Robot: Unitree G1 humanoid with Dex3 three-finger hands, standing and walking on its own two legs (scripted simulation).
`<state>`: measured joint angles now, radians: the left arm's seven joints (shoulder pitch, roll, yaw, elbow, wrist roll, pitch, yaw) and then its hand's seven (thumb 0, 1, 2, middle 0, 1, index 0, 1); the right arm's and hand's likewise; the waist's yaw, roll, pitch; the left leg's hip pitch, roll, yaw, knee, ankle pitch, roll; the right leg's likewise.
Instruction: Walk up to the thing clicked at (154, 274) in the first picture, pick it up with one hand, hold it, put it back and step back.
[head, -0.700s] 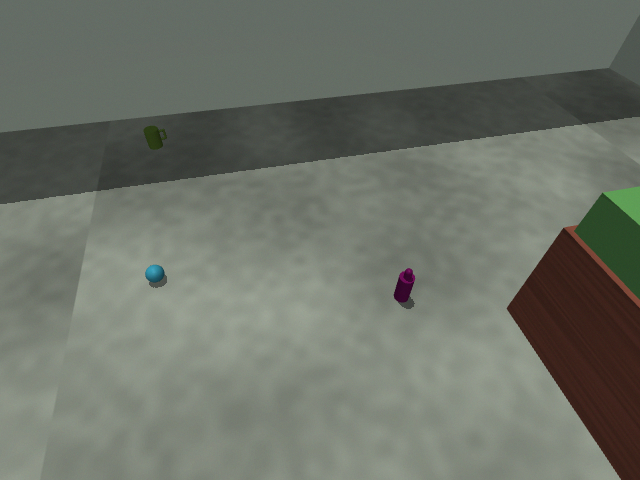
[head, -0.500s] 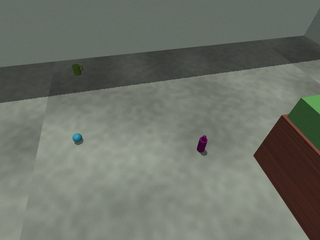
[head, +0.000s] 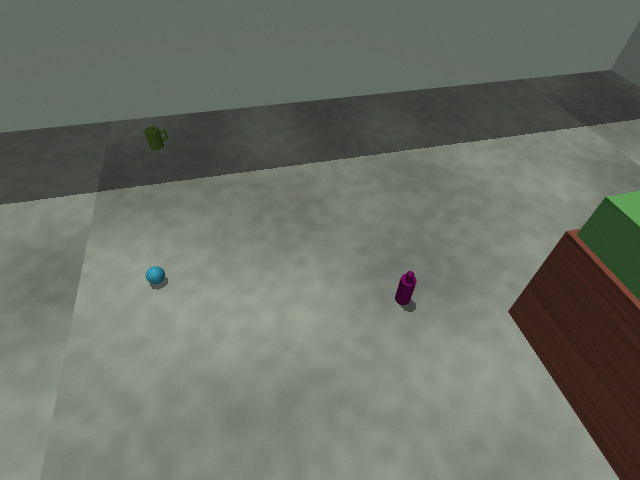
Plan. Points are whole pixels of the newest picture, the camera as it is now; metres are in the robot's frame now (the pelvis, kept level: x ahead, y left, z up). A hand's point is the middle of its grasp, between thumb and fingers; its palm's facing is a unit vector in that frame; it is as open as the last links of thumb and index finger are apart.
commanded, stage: stand
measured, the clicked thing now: (155, 275) +0.98 +0.61 -0.75
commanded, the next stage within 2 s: walk up in 0.42 s
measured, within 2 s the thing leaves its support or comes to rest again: neither
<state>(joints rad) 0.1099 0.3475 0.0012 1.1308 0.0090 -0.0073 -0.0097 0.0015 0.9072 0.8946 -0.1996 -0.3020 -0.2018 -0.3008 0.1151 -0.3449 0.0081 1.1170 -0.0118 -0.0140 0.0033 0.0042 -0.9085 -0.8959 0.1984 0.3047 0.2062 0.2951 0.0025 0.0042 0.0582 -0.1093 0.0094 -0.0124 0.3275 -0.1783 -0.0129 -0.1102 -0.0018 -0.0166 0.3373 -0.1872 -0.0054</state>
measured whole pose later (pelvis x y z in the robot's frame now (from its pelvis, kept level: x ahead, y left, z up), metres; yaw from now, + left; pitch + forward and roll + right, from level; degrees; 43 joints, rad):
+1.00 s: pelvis +0.00 -0.08 -0.02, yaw +33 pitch -3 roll +1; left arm 0.21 0.38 0.07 0.76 0.04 0.02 -0.05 0.00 0.90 0.89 -0.20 -0.30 -0.20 -0.30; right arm 0.24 -0.41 -0.09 0.76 -0.04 0.06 0.06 0.01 -0.91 -0.90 0.20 0.30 0.20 0.29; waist 0.04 -0.04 0.15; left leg -0.37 0.04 0.04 0.71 -0.30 0.02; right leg -0.13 -0.06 -0.25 0.55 -0.37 -0.05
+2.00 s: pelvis +0.02 -0.07 -0.04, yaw +73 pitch -2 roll -1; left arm 0.27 0.42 0.06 0.82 0.02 0.00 -0.02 0.00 0.91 0.89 -0.20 -0.30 -0.20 -0.30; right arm 0.29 -0.43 -0.04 0.78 -0.01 -0.01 -0.01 0.01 -0.90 -0.90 0.20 0.31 0.21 0.30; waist 0.01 0.00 0.11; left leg -0.39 -0.02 -0.15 0.83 -0.40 -0.02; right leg -0.38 -0.05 -0.07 0.78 -0.35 -0.02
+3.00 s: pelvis +0.04 -0.06 -0.01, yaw +83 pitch -3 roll -1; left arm 0.08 0.37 0.01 1.13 0.00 -0.01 -0.02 0.00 0.91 0.89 -0.20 -0.30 -0.20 -0.30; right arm 0.09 -0.36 0.00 1.12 -0.01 -0.02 0.01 0.00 -0.91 -0.90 0.20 0.30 0.21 0.30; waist 0.01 0.00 0.06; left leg -0.21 -0.01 -0.11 0.43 -0.18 -0.02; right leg -0.14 -0.05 -0.11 0.40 -0.21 0.02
